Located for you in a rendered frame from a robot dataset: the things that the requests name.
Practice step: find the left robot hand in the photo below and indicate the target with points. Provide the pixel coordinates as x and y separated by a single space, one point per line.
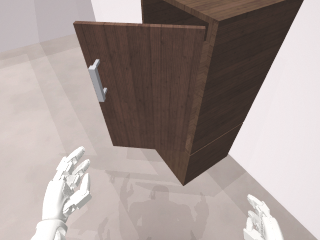
61 188

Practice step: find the handle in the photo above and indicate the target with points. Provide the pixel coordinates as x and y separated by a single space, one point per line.
94 74

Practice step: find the cupboard door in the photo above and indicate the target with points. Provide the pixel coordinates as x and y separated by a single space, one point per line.
150 72

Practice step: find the right robot hand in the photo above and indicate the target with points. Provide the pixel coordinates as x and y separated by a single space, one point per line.
267 226

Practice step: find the robot left forearm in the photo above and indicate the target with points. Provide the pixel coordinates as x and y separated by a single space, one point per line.
50 229

